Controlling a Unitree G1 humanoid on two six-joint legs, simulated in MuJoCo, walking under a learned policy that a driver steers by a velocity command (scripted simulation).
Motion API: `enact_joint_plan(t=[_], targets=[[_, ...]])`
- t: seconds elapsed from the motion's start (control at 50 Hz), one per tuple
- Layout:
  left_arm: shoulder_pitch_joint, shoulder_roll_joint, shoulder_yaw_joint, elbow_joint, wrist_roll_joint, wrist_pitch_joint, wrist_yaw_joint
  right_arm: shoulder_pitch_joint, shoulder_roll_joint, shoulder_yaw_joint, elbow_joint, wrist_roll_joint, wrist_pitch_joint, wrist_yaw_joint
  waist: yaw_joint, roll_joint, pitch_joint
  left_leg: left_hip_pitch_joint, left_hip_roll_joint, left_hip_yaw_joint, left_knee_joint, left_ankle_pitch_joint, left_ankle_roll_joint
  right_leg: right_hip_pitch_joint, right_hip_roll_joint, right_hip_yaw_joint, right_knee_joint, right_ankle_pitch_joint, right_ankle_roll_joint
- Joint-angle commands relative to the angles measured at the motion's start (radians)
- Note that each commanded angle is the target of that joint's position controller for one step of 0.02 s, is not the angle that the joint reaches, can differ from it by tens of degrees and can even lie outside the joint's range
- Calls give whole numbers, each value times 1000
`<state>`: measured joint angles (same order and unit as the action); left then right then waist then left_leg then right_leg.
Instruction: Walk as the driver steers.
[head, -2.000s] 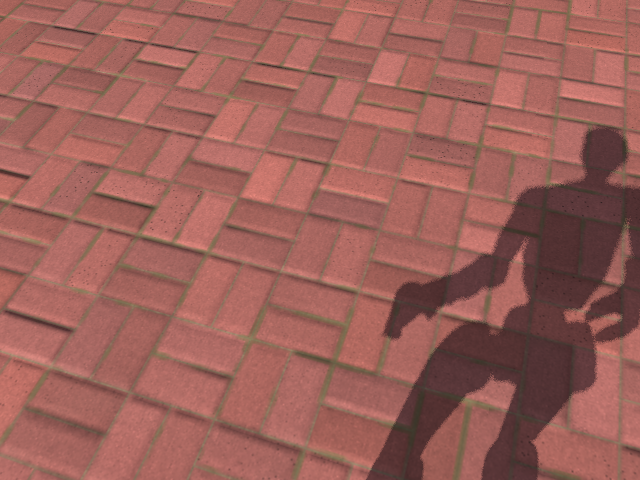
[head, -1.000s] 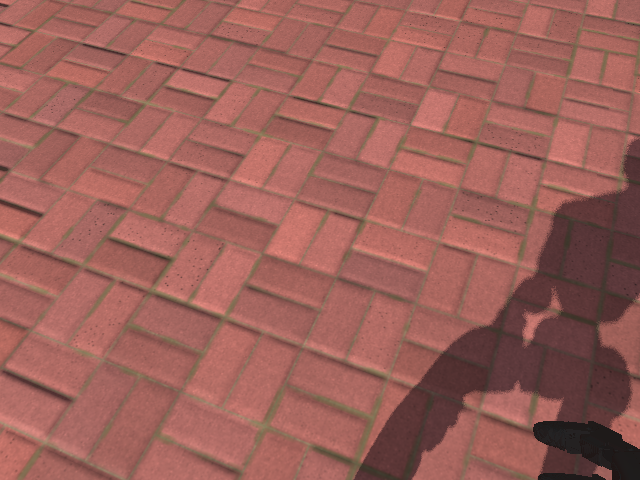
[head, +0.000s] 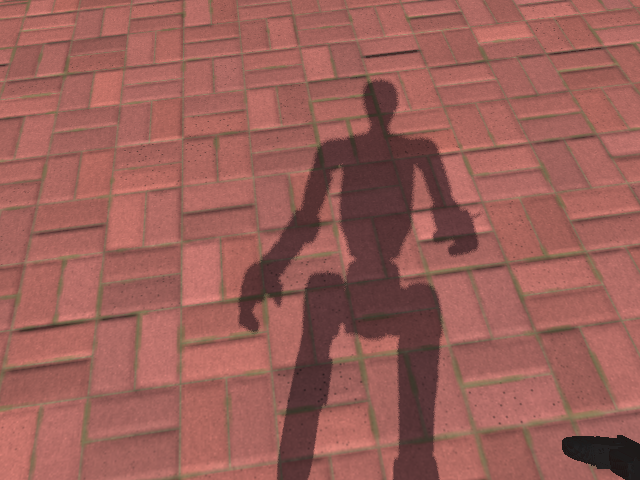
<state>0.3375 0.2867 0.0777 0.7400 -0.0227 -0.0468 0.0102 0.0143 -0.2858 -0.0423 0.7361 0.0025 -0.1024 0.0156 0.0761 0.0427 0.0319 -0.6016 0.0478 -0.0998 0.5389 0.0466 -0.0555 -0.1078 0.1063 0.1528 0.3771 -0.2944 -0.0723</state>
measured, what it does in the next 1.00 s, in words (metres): walks ahead: left foot, then right foot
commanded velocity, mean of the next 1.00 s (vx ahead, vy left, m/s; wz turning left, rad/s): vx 0.50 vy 0.00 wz -0.01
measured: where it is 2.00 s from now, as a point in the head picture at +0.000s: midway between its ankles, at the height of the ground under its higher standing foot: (325, 235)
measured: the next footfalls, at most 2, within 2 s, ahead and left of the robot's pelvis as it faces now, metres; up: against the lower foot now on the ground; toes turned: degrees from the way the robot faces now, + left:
left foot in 0.08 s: +0.23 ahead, +0.14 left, +0.00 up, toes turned -6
right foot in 0.60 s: +0.47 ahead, -0.15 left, +0.00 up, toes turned -8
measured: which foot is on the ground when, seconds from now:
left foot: up 0.00-0.06, down 0.08-0.60, up 0.62-1.00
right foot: down 0.00-0.08, up 0.10-0.58, down 0.60-1.00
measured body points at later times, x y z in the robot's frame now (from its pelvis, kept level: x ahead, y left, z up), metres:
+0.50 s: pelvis +0.27 +0.02 +0.00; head +0.30 +0.01 +0.45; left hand +0.53 +0.21 -0.08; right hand +0.21 -0.26 -0.13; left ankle +0.19 +0.14 -0.74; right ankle +0.41 -0.15 -0.71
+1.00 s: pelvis +0.53 -0.05 +0.00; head +0.55 -0.04 +0.45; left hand +0.54 +0.24 -0.12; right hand +0.72 -0.29 -0.11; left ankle +0.70 +0.11 -0.69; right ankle +0.43 -0.14 -0.74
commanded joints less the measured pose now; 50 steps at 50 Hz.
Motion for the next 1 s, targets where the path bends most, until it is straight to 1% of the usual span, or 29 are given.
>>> enact_joint_plan(t=[0.02,0.06,0.08,0.1,0.12,0.14,0.16,0.18,0.2,0.22,0.26,0.32,0.36,0.42,0.46,0.52,0.56,0.58,0.6,0.62,0.64,0.66,0.68,0.7,0.72,0.76,0.82,0.92,1.0], targets=[[17,152,42,-47,-2,-3,11,-55,-122,-35,-81,8,-28,8,-29,-157,-32,138,-34,12,-49,-39,27,-40,-248,224,-20,185,-121],[-6,134,36,-53,5,4,13,55,-142,-50,-51,5,-38,7,-90,-179,-63,262,-41,43,-88,-89,66,-24,-234,235,70,246,-94],[1,89,19,-57,11,3,9,160,-171,-63,-29,-10,-45,3,-135,-157,-146,437,7,17,-86,-95,106,-55,-182,187,219,284,-63],[37,31,-5,-70,31,1,9,307,-222,-73,-15,-21,-43,-2,-175,-22,-292,687,177,-175,-76,-151,165,-182,-107,92,507,78,-22],[197,-3,-14,-82,-12,-11,6,376,-291,-94,39,-23,-30,11,-94,358,-348,922,353,-683,-218,-423,330,-539,5,10,804,-308,37],[170,105,1,-47,-22,-12,10,344,-181,-70,18,5,-28,18,-128,192,-258,879,338,-713,-265,-638,310,-649,-61,62,914,-267,46],[46,148,12,-62,-15,-10,9,296,-125,-55,9,8,-22,14,-153,91,-141,766,297,-539,-266,-592,269,-674,-92,41,926,-173,45],[-23,138,10,-78,-1,-11,11,249,-115,-47,1,-4,-16,14,-139,15,-89,653,255,-420,-273,-462,252,-641,-125,6,898,-108,45],[-69,125,11,-93,13,-16,9,225,-99,-41,7,-10,-12,12,-126,7,-41,572,222,-341,-290,-344,257,-628,-151,1,839,-64,44],[-67,108,10,-98,11,-18,3,219,-87,-34,12,-18,-13,9,-103,34,-39,523,195,-279,-307,-263,252,-581,-178,-9,796,-35,41],[-52,72,1,-96,9,-17,-4,235,-82,-32,29,-8,-18,6,-88,62,-50,501,174,-209,-337,-166,269,-550,-194,-46,721,-26,47],[-131,40,-16,-129,18,-19,-7,262,-131,-44,50,6,-17,0,-103,36,-29,494,185,-142,-383,-68,294,-581,-215,-81,561,51,68],[-187,26,-24,-141,17,-26,-13,276,-147,-47,60,9,-8,-4,-120,30,-22,490,165,-79,-396,-39,279,-559,-212,-101,434,160,74],[-273,22,-30,-158,10,-33,-24,316,-160,-45,81,18,4,-6,-152,34,-5,482,141,-8,-389,-14,253,-488,-183,-136,277,288,78],[-324,28,-29,-175,3,-36,-32,356,-166,-44,101,22,13,-5,-168,37,7,510,159,-7,-376,-13,246,-468,-168,-146,224,307,72],[-359,49,-22,-196,0,-41,-45,375,-181,-47,121,27,29,-8,-154,49,20,586,202,-20,-331,34,226,-450,-154,-147,160,237,37],[-266,84,-3,-175,8,-44,-44,356,-195,-50,124,31,40,-12,-82,48,-29,586,187,2,-208,236,198,-277,-119,-173,96,217,2],[-130,128,22,-134,14,-44,-36,356,-177,-41,121,28,41,-13,-15,27,-116,531,138,34,-45,318,173,-66,-111,-177,80,230,-25],[57,202,45,-104,30,-40,-23,340,-124,-18,89,5,36,-13,63,-65,-265,334,82,72,247,95,133,235,-288,5,118,257,-89],[104,276,58,-90,35,-31,-22,458,-8,18,70,4,17,-10,9,-333,-392,-33,-76,97,589,-557,75,520,-530,434,27,91,-230],[117,179,35,-89,29,-29,-22,408,-115,-9,88,28,5,-8,50,-235,-365,-133,-45,-27,717,-623,80,466,-518,511,-43,-46,-218],[55,145,20,-87,24,-33,-21,328,-159,-26,60,47,1,-5,37,-195,-218,-185,-4,-21,736,-536,88,346,-486,360,-65,-18,-178],[-11,117,10,-87,25,-37,-23,288,-148,-26,54,42,4,-8,5,-148,-149,-156,37,0,701,-450,84,223,-440,245,-95,48,-154],[-63,87,3,-85,27,-42,-27,272,-138,-30,54,29,12,-10,-24,-140,-92,-127,61,2,655,-392,76,123,-404,162,-134,103,-142],[-96,70,-1,-81,33,-51,-29,294,-122,-33,61,27,26,-11,-57,-157,-70,-67,82,-6,631,-348,70,48,-379,93,-172,146,-130],[-121,65,4,-62,35,-69,-30,315,-78,-29,68,30,52,-12,-87,-140,-47,-21,87,-4,610,-305,56,-27,-367,6,-224,227,-133],[-111,87,15,-28,42,-79,-20,261,-63,-31,43,24,67,-14,-90,-105,-9,-87,86,-28,527,-195,40,-29,-367,-102,-253,329,-132],[-81,124,25,9,35,-68,-2,119,-37,-20,-4,17,58,14,-44,-83,32,-73,67,41,252,27,50,10,-342,-259,-270,363,-97],[-9,151,36,51,19,-43,4,-6,-29,-11,-69,18,57,37,2,-68,71,-117,55,96,129,-13,84,143,-383,-307,-232,410,-85]])
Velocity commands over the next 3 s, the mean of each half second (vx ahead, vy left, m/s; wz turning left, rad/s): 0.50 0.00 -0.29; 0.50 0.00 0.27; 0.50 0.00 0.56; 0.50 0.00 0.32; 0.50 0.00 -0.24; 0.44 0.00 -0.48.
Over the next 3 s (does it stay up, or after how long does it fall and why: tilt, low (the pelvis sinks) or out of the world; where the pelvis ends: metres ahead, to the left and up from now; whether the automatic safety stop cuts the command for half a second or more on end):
stays up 1.54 0.32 0.00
